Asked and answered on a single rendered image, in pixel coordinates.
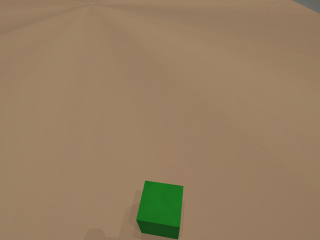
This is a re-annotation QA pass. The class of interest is carton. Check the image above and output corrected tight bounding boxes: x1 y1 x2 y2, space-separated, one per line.
136 180 184 240

